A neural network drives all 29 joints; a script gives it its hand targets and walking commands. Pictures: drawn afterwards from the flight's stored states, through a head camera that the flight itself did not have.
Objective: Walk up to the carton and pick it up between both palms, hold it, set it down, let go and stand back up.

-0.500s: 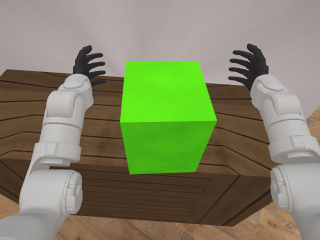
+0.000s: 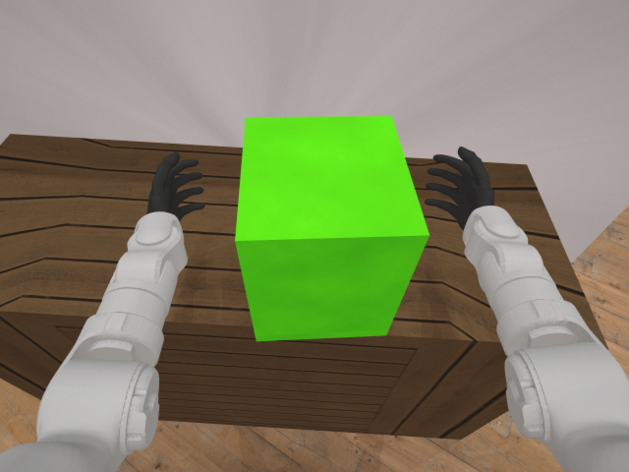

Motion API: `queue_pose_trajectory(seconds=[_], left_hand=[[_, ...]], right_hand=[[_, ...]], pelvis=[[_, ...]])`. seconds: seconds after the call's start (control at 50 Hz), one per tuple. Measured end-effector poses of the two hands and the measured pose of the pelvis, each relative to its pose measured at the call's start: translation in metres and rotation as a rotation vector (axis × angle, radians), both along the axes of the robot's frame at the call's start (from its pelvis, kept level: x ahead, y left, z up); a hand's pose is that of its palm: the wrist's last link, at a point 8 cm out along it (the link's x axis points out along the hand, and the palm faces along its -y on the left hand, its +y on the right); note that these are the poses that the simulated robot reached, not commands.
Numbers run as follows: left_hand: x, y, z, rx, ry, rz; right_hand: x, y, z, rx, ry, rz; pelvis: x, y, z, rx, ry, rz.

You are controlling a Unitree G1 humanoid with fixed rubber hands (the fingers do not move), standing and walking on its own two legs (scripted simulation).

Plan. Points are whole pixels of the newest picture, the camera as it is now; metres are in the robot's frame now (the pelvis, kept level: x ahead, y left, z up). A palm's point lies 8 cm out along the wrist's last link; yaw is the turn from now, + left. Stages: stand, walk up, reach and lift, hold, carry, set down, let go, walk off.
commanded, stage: reach and lift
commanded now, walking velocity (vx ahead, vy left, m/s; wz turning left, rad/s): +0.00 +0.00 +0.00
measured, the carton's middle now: (320, 234) +0.42 +0.03 +0.04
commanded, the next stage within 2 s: none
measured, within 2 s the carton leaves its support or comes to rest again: neither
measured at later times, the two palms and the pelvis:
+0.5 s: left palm (195, 222) +0.40 +0.20 +0.07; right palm (451, 209) +0.44 -0.14 +0.09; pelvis +0.01 +0.00 +0.00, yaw +0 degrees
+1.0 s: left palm (212, 226) +0.40 +0.18 +0.06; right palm (429, 214) +0.43 -0.12 +0.09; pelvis +0.01 +0.01 +0.00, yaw +0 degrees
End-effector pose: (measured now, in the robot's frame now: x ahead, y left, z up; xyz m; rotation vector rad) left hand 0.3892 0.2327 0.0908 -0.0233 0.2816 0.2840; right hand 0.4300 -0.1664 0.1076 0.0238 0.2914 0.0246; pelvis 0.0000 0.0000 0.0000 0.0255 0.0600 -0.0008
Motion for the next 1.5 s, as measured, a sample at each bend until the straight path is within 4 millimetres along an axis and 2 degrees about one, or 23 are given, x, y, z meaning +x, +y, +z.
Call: queue_pose_trajectory(seconds=[0.18,0.44,0.64,1.5], left_hand=[[0.007,-0.012,-0.025,-0.023,-0.016,-0.016],[0.009,-0.023,-0.027,-0.027,-0.030,-0.027],[0.009,-0.053,-0.023,-0.018,-0.049,-0.075],[0.007,-0.057,-0.027,-0.020,-0.029,-0.011]], right_hand=[[0.007,0.006,-0.014,0.001,-0.017,-0.007],[0.012,0.015,-0.016,0.015,-0.040,0.010],[0.005,0.049,-0.019,0.071,-0.036,0.043],[0.004,0.053,-0.023,0.028,-0.015,-0.020]], pelvis=[[0.006,0.004,-0.002,-0.011,0.076,-0.001],[0.008,0.005,-0.002,-0.012,0.093,-0.001],[0.007,0.005,-0.002,-0.012,0.092,-0.001],[0.007,0.007,-0.003,-0.016,0.092,-0.001]])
